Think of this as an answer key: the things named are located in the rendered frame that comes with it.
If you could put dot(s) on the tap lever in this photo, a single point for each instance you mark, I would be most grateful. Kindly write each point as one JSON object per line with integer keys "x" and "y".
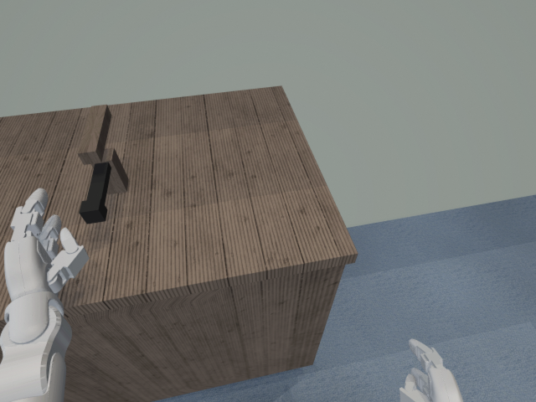
{"x": 93, "y": 210}

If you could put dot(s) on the robot right hand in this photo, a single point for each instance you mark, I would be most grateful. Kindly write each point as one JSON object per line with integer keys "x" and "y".
{"x": 439, "y": 386}

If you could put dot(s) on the counter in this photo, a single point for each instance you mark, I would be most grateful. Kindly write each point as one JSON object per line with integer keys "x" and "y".
{"x": 222, "y": 249}

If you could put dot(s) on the robot left hand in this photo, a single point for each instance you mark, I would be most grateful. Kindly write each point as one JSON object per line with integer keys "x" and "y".
{"x": 33, "y": 250}

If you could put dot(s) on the left robot forearm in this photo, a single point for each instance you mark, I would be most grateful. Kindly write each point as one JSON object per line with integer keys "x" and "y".
{"x": 34, "y": 342}

